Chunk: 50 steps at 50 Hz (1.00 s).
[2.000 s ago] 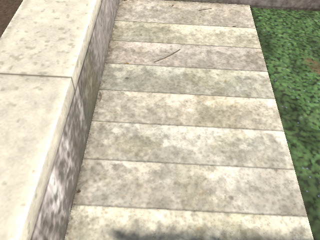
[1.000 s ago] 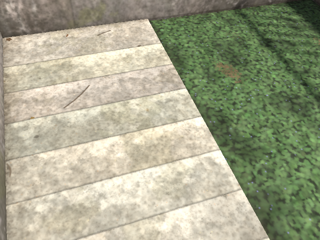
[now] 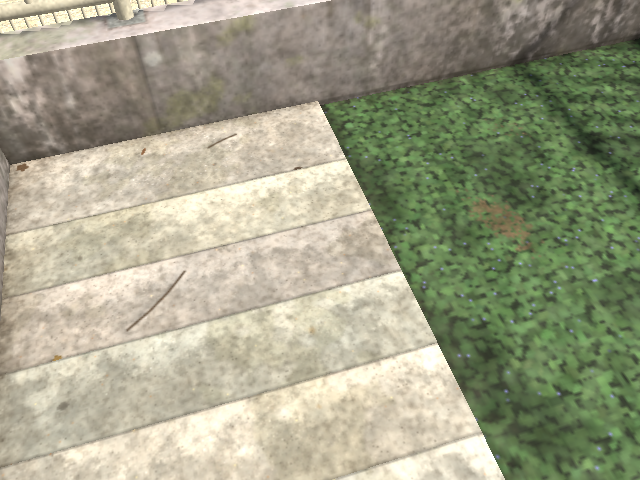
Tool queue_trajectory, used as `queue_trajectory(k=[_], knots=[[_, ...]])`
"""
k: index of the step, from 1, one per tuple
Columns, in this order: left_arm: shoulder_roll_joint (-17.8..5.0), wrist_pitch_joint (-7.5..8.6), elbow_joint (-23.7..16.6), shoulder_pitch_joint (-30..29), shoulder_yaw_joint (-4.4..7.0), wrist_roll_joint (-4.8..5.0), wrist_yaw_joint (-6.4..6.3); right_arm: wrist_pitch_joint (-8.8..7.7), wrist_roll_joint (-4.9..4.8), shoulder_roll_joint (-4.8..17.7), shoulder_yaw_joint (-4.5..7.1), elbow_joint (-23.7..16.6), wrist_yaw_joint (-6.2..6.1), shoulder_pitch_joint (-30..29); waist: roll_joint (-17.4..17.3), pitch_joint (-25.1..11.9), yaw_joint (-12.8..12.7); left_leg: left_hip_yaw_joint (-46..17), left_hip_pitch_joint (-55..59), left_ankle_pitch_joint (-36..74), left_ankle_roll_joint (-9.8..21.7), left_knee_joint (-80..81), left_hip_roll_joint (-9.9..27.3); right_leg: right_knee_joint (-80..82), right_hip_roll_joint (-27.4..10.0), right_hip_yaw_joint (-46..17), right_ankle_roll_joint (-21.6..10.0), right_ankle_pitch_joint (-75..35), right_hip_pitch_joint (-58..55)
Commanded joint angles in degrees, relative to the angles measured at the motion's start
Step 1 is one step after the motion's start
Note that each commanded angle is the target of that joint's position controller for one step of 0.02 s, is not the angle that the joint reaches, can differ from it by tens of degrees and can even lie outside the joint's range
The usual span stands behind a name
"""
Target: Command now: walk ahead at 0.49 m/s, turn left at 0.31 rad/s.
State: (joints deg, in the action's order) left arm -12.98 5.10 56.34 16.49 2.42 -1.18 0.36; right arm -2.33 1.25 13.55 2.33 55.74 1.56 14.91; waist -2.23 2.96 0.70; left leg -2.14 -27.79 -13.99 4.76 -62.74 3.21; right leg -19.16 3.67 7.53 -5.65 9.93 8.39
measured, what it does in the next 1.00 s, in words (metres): walks ahead, turning left: left foot, then right foot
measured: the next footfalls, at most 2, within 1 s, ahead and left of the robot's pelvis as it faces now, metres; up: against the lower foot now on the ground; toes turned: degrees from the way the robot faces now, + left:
left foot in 0.32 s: +0.33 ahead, +0.09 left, +0.00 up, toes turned +14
right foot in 0.90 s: +0.40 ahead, -0.08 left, +0.00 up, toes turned +34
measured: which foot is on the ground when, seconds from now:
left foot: up 0.00-0.30, down 0.32-0.90, up 0.92-1.00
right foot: down 0.00-0.34, up 0.36-0.88, down 0.90-1.00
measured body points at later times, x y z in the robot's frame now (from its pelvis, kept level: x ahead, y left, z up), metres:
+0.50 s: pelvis +0.22 +0.03 -0.01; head +0.27 +0.05 +0.43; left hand +0.25 +0.29 -0.15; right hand +0.38 -0.21 -0.14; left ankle +0.29 +0.08 -0.74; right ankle +0.22 -0.12 -0.65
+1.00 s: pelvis +0.33 +0.00 +0.00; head +0.35 -0.01 +0.45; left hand +0.28 +0.29 -0.10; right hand +0.56 -0.19 -0.13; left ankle +0.29 +0.09 -0.70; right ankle +0.36 -0.10 -0.74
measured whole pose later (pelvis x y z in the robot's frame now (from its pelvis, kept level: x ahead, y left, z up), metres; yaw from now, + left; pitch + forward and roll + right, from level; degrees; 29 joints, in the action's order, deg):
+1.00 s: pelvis +0.33 +0.00 +0.00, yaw +33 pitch +2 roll +1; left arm -15.2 2.4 45.2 14.4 2.0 -1.6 -2.4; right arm 0.3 2.0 17.1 5.4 46.6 1.5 15.1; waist -2.1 -1.7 0.5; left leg -7.0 -26.0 -20.6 2.9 -49.7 -8.0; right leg -23.0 1.3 -1.0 -1.9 14.4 10.0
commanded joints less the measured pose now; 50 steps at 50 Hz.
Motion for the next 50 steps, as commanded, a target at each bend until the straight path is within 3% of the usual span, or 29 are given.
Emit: queue_trajectory(k=[1,7,10,12,14,15,16,17,18,19,21,22,23,26,29,33,36,41,42,44,45,46,47,48,49,50], knots=[[-5.79,1.75,-1.51,2.35,1.0,-0.02,-0.41,1.04,0.12,2.23,0.67,-1.3,0.62,2.67,5.17,1.83,0.97,-1.48,-6.69,5.5,-0.59,0.74,2.36,13.99,-16.23,-10.4,-2.84,-6.28,-0.41],[-4.95,1.54,0.12,6.47,0.34,0.31,-1.16,0.66,-0.05,0.94,-0.09,-6.06,1.09,-10.14,4.68,3.75,-1.47,3.75,-10.55,15.82,-1.85,15.47,0.81,13.17,-14.33,-1.18,-0.23,-19.33,-4.84],[-4.73,1.03,1.33,9.04,-0.13,0.69,-2.32,0.45,0.35,-0.56,-1.07,-7.97,1.12,-14.43,4.86,4.21,-2.54,9.65,-6.62,16.7,-1.35,24.54,-1.51,7.99,-14.25,3.39,0.43,-37.43,-7.83],[-6.0,0.47,1.6,9.36,0.07,0.56,-3.08,0.35,0.75,0.4,-0.89,-7.68,0.97,-11.99,6.28,1.83,-1.59,11.84,-2.2,13.63,-0.05,26.9,-4.57,1.42,-14.74,4.75,1.29,-50.54,-11.05],[-7.57,-0.25,0.91,7.43,0.71,0.54,-3.85,0.26,1.33,2.39,-0.09,-5.56,0.74,-4.11,9.07,-2.4,1.46,12.32,5.0,8.43,2.35,27.68,-7.73,-9.73,-15.34,5.51,1.89,-60.56,-12.29],[-7.99,-0.63,0.44,6.47,0.89,0.43,-4.04,-0.24,1.59,4.2,0.68,-4.29,0.62,1.54,9.0,-5.51,3.73,10.47,10.71,9.01,4.13,30.74,-8.3,-18.66,-15.92,4.79,1.86,-57.36,-11.32],[-8.4,-0.89,-0.46,4.22,1.11,0.91,-3.6,-1.05,2.03,5.66,1.58,-2.87,0.13,7.29,7.08,-8.38,7.29,8.38,18.3,16.65,6.09,38.33,-7.48,-31.68,-14.4,5.33,2.51,-45.08,-7.58],[-5.71,-0.74,-2.38,5.61,0.67,0.91,-2.96,-1.4,1.83,10.44,2.83,-2.98,-0.56,8.57,-1.29,-12.8,5.86,-3.39,30.92,42.46,9.49,34.08,4.15,-48.9,-9.2,5.57,4.03,-4.91,5.49],[-1.91,-1.11,-4.63,12.24,-0.09,2.43,-2.85,-0.51,0.81,15.86,4.43,-4.46,-0.95,6.83,-9.85,-21.99,1.23,-26.91,46.33,71.43,22.48,31.25,20.01,-67.51,-0.08,-2.0,6.16,28.92,22.8],[-5.75,-1.58,-5.0,8.44,0.45,0.53,-2.78,0.68,-1.62,14.5,4.6,-5.71,-1.26,6.0,1.71,-23.09,3.19,-24.75,40.9,59.08,22.79,36.31,18.55,-66.95,-3.55,-9.7,6.06,22.51,24.37],[-5.95,-1.71,-6.75,1.71,0.76,0.22,-2.53,1.75,-1.59,8.21,3.01,-7.26,-1.99,-2.38,4.54,-6.7,0.35,-17.9,23.83,39.19,17.61,44.13,12.81,-58.93,-6.67,-9.35,6.49,15.74,26.03],[-6.45,-2.58,-7.29,1.01,1.08,-0.62,-2.49,1.91,-1.77,6.81,2.67,-7.38,-2.25,-2.88,4.28,-4.17,-0.6,-15.2,19.11,38.09,15.36,45.28,10.33,-54.86,-7.52,-9.58,6.97,14.47,24.19],[-5.62,-3.89,-7.14,2.27,1.01,-1.13,-2.49,1.89,-1.54,6.22,2.48,-7.33,-2.27,-2.83,3.41,-4.25,-1.58,-13.15,15.67,37.27,13.86,45.85,8.23,-52.05,-7.61,-9.49,7.45,13.53,20.96],[-3.89,-5.77,-7.9,2.85,0.77,-0.74,-2.46,1.26,-0.5,8.93,3.27,-7.91,-1.77,-2.36,2.07,-7.25,-2.47,-11.32,13.87,37.79,11.67,45.04,5.2,-47.4,-6.6,-9.03,8.41,11.08,19.04],[-4.83,-6.33,-8.96,-0.15,0.99,-0.69,-2.4,1.84,-0.12,9.86,3.7,-8.86,-1.91,-1.94,-0.9,-7.85,-1.0,-12.98,14.81,26.57,9.12,45.82,3.74,-42.2,-6.76,-9.63,8.94,7.82,21.7],[-6.24,-7.25,-12.32,-7.43,1.45,-0.39,-2.54,3.09,-0.55,10.76,4.18,-9.01,-2.19,1.3,-2.99,-6.99,1.48,-18.68,17.75,12.48,7.92,46.68,3.52,-36.8,-6.1,-10.96,9.65,8.14,24.86],[-6.56,-6.73,-13.68,-9.76,1.3,-0.64,-2.02,3.42,-0.12,10.81,4.41,-9.79,-2.02,1.92,-4.38,-6.06,2.37,-24.41,18.17,-10.58,9.27,50.22,3.31,-31.73,-5.59,-11.48,9.51,9.24,25.08],[-7.23,-4.11,-15.13,-10.26,0.97,0.19,-1.35,3.26,0.89,11.62,4.99,-10.61,-1.23,2.44,-5.04,-4.11,2.4,-28.92,15.53,-17.07,9.72,49.24,2.4,-20.84,-2.37,-11.31,7.49,14.13,17.07],[-7.33,-3.69,-15.27,-9.16,0.86,0.26,-1.62,3.15,0.86,11.88,5.11,-11.0,-1.03,1.35,-4.57,-3.67,1.2,-30.45,13.48,-18.03,9.6,48.53,2.36,-17.83,-1.62,-11.43,6.74,15.15,13.79],[-6.01,-2.8,-13.4,-1.17,0.5,0.75,-2.44,3.3,0.03,11.04,5.07,-12.57,-0.99,-3.45,-1.33,-2.78,-4.65,-28.49,2.78,-20.65,6.16,44.58,-1.73,-1.74,-0.96,-10.53,4.54,9.77,-2.57],[-9.15,-2.49,-12.43,2.5,1.12,0.43,-3.19,2.9,-0.6,8.3,4.53,-13.17,-1.02,-3.33,5.05,-2.73,-5.45,-22.82,-6.92,-24.28,2.54,36.02,-6.25,3.43,-7.44,-15.67,2.94,12.73,-12.12],[-15.18,-2.44,-13.42,5.2,2.3,-0.55,-3.84,1.99,-1.56,2.85,2.95,-14.92,-1.08,-2.08,16.08,-6.75,-5.59,-9.19,-13.62,-22.68,-0.8,17.69,-13.58,10.21,-24.04,-35.08,-0.56,29.31,-18.23],[-17.66,-2.6,-13.53,1.58,3.25,-1.5,-3.86,1.49,0.55,7.46,3.56,-15.46,-1.04,-5.51,10.8,0.35,-4.4,-6.51,-20.7,-14.77,-1.24,11.21,-11.61,14.11,-27.32,-44.03,-3.69,34.38,-10.43],[-14.07,-2.35,-13.58,-0.25,2.62,-1.21,-3.5,1.17,1.37,9.32,3.98,-15.59,-0.42,-5.74,7.4,3.06,-1.92,-7.69,-19.37,-9.53,-1.44,8.54,-7.19,12.74,-25.8,-40.0,-4.15,31.29,-7.01],[-10.81,-1.9,-13.95,-2.41,1.83,-0.33,-2.92,1.09,1.25,9.37,4.1,-14.13,0.33,-3.64,6.64,3.52,-0.52,-7.04,-18.0,-5.75,-2.41,7.14,-6.47,12.62,-21.83,-33.24,-2.43,25.22,-6.63],[-9.85,-1.48,-14.33,-3.04,1.53,-0.03,-2.52,1.35,1.27,8.88,4.08,-12.94,0.88,-1.57,8.46,2.67,-0.06,-5.75,-16.6,-3.1,-3.39,4.71,-6.34,12.52,-18.75,-26.99,-1.17,18.25,-6.78]])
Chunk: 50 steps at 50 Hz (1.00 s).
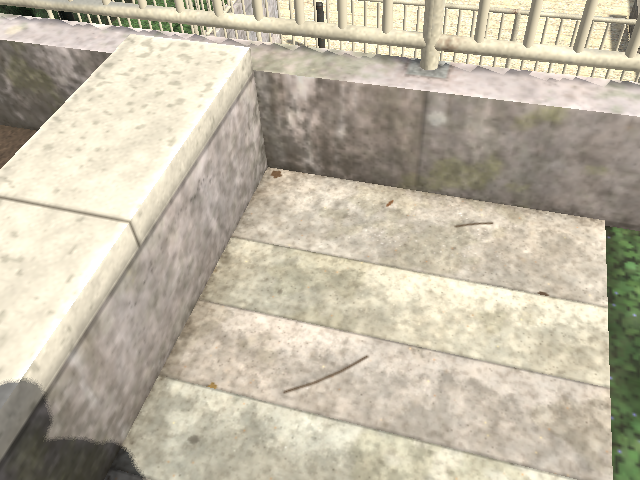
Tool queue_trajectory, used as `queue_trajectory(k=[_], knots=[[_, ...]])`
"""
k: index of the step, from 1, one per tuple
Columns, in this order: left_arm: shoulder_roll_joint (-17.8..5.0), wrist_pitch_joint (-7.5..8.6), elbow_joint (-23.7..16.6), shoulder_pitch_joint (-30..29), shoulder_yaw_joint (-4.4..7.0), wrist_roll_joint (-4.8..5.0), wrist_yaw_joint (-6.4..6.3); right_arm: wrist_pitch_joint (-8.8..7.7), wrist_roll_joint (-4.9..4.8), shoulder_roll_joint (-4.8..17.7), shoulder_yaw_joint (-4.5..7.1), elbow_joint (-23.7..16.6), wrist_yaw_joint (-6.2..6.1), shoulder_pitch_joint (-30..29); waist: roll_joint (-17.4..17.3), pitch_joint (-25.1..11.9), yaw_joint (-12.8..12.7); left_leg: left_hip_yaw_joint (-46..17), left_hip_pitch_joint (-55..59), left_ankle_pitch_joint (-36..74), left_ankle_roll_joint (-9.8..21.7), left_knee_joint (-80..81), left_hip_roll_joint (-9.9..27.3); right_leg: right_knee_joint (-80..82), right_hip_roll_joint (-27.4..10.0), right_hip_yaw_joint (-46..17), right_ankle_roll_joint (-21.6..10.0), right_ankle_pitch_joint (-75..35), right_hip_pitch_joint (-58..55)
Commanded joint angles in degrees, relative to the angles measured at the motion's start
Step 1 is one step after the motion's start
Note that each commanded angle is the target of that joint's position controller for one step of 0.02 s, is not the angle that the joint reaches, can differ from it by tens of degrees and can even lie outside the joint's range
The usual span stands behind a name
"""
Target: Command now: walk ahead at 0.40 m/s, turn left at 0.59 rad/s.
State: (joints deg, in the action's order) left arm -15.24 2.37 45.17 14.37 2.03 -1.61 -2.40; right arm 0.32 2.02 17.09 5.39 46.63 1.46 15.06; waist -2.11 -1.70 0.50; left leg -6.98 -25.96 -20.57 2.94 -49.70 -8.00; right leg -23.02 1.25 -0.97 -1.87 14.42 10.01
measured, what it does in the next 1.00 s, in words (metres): walks ahead: left foot, then right foot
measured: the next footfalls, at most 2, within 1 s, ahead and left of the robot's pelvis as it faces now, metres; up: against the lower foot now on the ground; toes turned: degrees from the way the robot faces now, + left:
left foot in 0.36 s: +0.29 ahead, +0.14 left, +0.00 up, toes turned +17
right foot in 0.80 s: +0.53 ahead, +0.05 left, +0.00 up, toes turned +11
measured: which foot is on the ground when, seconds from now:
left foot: up 0.00-0.34, down 0.36-0.82, up 0.84-1.00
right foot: down 0.00-0.36, up 0.38-0.78, down 0.80-1.00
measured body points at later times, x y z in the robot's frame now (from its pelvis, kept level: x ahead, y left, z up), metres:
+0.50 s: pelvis +0.22 +0.06 -0.01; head +0.26 +0.08 +0.44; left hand +0.16 +0.32 -0.15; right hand +0.44 -0.14 -0.12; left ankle +0.25 +0.13 -0.74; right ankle +0.13 -0.09 -0.65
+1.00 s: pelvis +0.38 +0.09 -0.01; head +0.41 +0.09 +0.44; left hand +0.41 +0.35 -0.14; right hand +0.49 -0.14 -0.17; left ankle +0.30 +0.21 -0.71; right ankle +0.49 +0.04 -0.74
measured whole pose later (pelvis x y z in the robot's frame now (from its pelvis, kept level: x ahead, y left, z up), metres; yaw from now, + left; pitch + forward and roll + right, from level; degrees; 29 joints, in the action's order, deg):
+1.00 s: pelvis +0.38 +0.09 -0.01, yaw +14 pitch -1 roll +1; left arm -11.5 0.2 51.1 10.6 -0.4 -1.5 -1.9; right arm 1.6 1.0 12.5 1.5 56.5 -2.3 12.7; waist -1.0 4.9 -0.5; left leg -2.3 -16.7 -28.2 0.6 -47.9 -1.9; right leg -25.3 0.9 4.5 -4.5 5.4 19.0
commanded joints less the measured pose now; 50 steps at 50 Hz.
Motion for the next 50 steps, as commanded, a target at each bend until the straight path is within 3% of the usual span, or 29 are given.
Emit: queue_trajectory(k=[1,6,10,13,15,17,18,19,20,21,22,23,25,28,30,31,32,33,35,38,39,40,41,42,43,44,45,47,50], knots=[[-6.87,1.6,-3.07,-0.27,1.71,0.43,0.36,-0.93,0.57,5.05,0.97,-3.29,1.47,-1.01,9.57,6.55,-0.03,0.6,-17.92,5.44,-2.19,-11.31,5.55,16.14,-14.59,-13.79,-4.56,8.1,-8.47],[-6.35,2.71,-0.51,7.33,1.88,-0.07,2.02,-0.25,0.15,3.05,-0.1,-6.96,2.98,-9.2,8.06,6.37,-3.3,3.48,-21.77,10.88,-3.16,-12.89,7.74,14.03,-13.44,-3.34,-4.79,-13.93,-11.56],[-6.42,3.03,0.86,8.7,1.89,0.18,2.07,-0.19,0.17,0.91,-1.5,-9.55,3.75,-15.71,8.54,7.34,-4.57,8.26,-18.05,14.12,-3.12,-0.09,8.38,13.27,-12.8,2.72,-4.53,-24.8,-11.84],[-7.58,2.87,2.64,10.91,2.06,0.31,1.64,-0.17,0.24,-0.17,-2.56,-12.07,4.31,-20.77,9.08,8.07,-5.77,12.93,-13.67,12.63,-0.86,9.65,8.28,12.08,-14.26,5.41,-4.3,-30.16,-13.76],[-8.73,2.61,3.46,10.8,2.11,0.47,1.23,-0.29,0.63,0.72,-2.62,-12.25,3.67,-19.69,9.92,6.6,-4.2,15.73,-6.38,9.51,1.75,14.5,5.75,7.53,-14.4,8.27,-3.67,-45.01,-14.58],[-10.15,2.03,4.94,12.49,2.09,0.57,0.7,-0.84,0.97,2.6,-1.93,-10.12,2.49,-11.53,10.85,0.81,-0.13,16.28,5.07,5.42,5.32,17.19,1.75,-5.28,-15.44,9.37,-3.85,-63.73,-15.53],[-10.32,1.71,5.17,12.31,1.9,0.86,0.56,-1.54,1.17,4.06,-1.2,-7.07,1.75,-2.03,9.65,-4.34,4.35,14.44,17.89,8.73,7.31,21.99,0.99,-16.2,-15.0,10.58,-3.31,-60.38,-11.08],[-8.75,1.82,3.67,11.55,1.24,0.9,0.79,-1.9,1.96,7.28,0.05,-4.36,0.7,7.53,5.61,-10.56,8.34,4.5,34.16,3.83,9.87,23.66,9.34,-30.68,-13.79,11.18,-2.64,-41.09,1.2],[-0.92,1.95,0.09,14.14,-0.64,1.61,2.64,-1.92,1.54,12.4,1.11,-4.43,-0.14,8.18,-10.66,-17.38,4.35,-25.76,51.71,0.8,17.47,25.52,28.97,-50.71,-4.26,9.92,0.03,15.43,25.25],[-8.05,2.08,0.18,8.45,1.2,1.28,2.54,-1.52,0.14,11.69,1.26,-4.89,-0.71,10.18,-2.21,-18.3,7.83,-33.07,48.55,6.06,18.33,31.07,30.6,-56.71,-2.47,0.42,-0.44,14.09,28.51],[-7.75,2.4,-1.23,3.93,1.14,1.89,2.73,-1.61,-0.33,9.97,0.73,-3.74,-1.33,5.41,-0.08,-8.66,5.71,-20.95,40.54,13.59,16.3,32.41,27.96,-53.7,-5.79,-0.8,-1.07,6.63,30.63],[-6.5,2.78,-0.74,4.06,0.61,1.76,2.94,-2.13,-0.48,6.69,-0.25,-3.25,-1.43,2.95,1.92,-3.36,3.4,-14.4,32.28,21.22,14.43,33.9,25.43,-48.69,-7.24,-0.52,-1.33,4.33,27.77],[-5.23,0.96,1.77,7.61,0.52,0.16,3.39,-3.27,-0.61,3.24,-1.58,-2.66,-2.02,-0.72,1.27,1.0,-0.71,-5.27,22.68,29.83,11.29,37.01,21.36,-43.49,-8.47,-0.61,-0.48,3.62,21.1],[-2.87,-1.03,3.33,10.38,0.53,-0.29,3.85,-5.42,-1.36,3.03,-2.11,-0.4,-1.74,0.28,0.32,2.3,-3.25,2.07,18.22,48.42,10.42,38.28,19.84,-40.12,-6.82,0.53,0.52,2.23,17.62],[-2.3,-1.32,2.53,7.07,0.62,-0.68,4.14,-5.76,-1.64,2.99,-2.35,0.91,-1.57,0.76,-1.0,3.48,-3.22,5.83,17.88,52.55,9.45,38.52,17.91,-35.81,-6.34,1.95,1.23,-2.09,19.7],[-2.05,-1.35,1.98,5.04,0.56,-0.7,4.15,-5.72,-1.71,2.66,-2.55,1.54,-1.58,1.06,-1.75,3.82,-2.92,7.32,17.9,53.65,8.82,38.38,16.85,-32.72,-6.1,2.7,1.54,-4.45,20.14],[-2.5,-0.72,-0.04,1.69,0.5,-0.28,3.34,-4.16,-1.95,2.23,-2.77,2.22,-2.02,-2.39,-6.24,5.96,-4.49,13.71,12.79,56.39,8.09,36.8,10.21,-25.24,-3.84,6.36,1.49,-4.86,16.12],[-2.42,-0.49,-0.22,-0.76,0.27,0.22,2.69,-3.55,-1.59,2.11,-2.8,2.74,-2.04,-0.55,-7.95,5.05,-2.54,14.66,12.89,56.24,8.04,35.33,8.59,-20.58,-1.8,8.51,1.35,-8.28,13.3],[-1.34,-0.47,1.01,0.7,-0.21,0.55,1.55,-3.42,-1.54,1.7,-2.89,4.1,-2.16,2.49,-5.81,1.76,-1.54,12.29,15.4,54.31,7.61,32.39,11.15,-16.98,-0.75,8.13,0.56,-13.97,8.91],[-2.59,-0.34,2.78,5.65,0.16,-0.89,0.62,-3.38,-1.89,2.96,-2.53,5.17,-3.11,0.97,-1.94,0.76,-4.33,7.22,19.7,54.09,6.45,25.8,16.1,-11.79,-1.63,3.89,-2.25,-11.9,5.61],[-3.23,0.28,3.81,8.48,0.41,-1.58,0.48,-3.11,-2.39,3.18,-2.51,5.54,-3.44,-0.11,0.01,0.11,-6.41,7.35,19.77,51.37,5.33,20.45,15.31,-6.49,-1.47,3.69,-3.09,-14.66,1.9],[-5.14,1.37,4.43,11.02,0.75,-1.31,0.39,-3.05,-2.36,3.2,-2.5,6.15,-3.46,1.94,3.76,-1.36,-7.42,8.89,18.77,40.33,3.24,12.32,11.64,-0.74,-5.46,0.17,-4.03,-32.2,-3.74],[-9.81,1.8,3.82,12.14,1.43,-0.98,0.42,-2.88,-2.31,0.19,-3.11,5.9,-3.69,8.29,14.23,-6.54,-4.74,11.08,13.04,8.33,1.19,-2.24,5.5,-4.35,-20.7,-12.88,-9.83,-65.44,-11.96],[-8.34,0.83,3.5,9.44,0.73,1.07,0.45,-1.14,-2.56,-1.28,-3.11,8.39,-3.79,14.38,18.21,-13.55,-2.4,5.14,11.12,-16.01,0.23,-10.18,1.04,-1.34,-26.59,-23.01,-18.87,-66.42,-11.38],[-7.06,0.0,2.27,4.92,0.53,1.82,0.66,-0.05,-1.57,1.55,-2.57,9.32,-3.93,12.87,13.03,-10.4,-1.38,1.68,10.33,-16.45,0.14,-14.34,3.01,2.24,-25.33,-22.16,-19.56,-48.15,-5.77],[-5.02,-0.76,1.83,0.96,-0.08,1.18,0.6,0.63,-0.82,2.8,-2.08,8.94,-3.97,8.21,8.79,-4.61,-1.23,1.34,7.9,-13.99,-0.16,-15.12,4.04,4.93,-22.25,-19.26,-17.58,-31.12,-0.55],[-3.3,-1.39,1.66,-2.21,-0.82,0.4,0.36,1.13,-0.77,2.08,-2.1,8.79,-4.02,5.66,6.83,-0.38,-0.25,1.31,7.64,-11.11,-0.73,-11.63,5.49,7.82,-19.19,-15.46,-14.69,-19.98,4.23],[-2.94,-1.84,2.1,-5.8,-1.18,-0.11,0.07,1.88,-0.66,-0.43,-2.77,10.08,-3.97,6.39,9.26,1.9,1.39,4.08,12.24,-7.12,-2.28,-3.5,6.11,10.31,-13.98,-8.29,-10.62,-10.95,9.59],[-4.16,-1.97,5.13,-2.69,-0.72,0.13,0.49,1.34,-1.19,-2.36,-3.57,10.69,-3.97,5.3,9.71,-0.63,-0.07,6.98,13.63,-6.55,-3.4,7.9,6.08,9.44,-11.56,-6.38,-9.83,-3.11,5.41]])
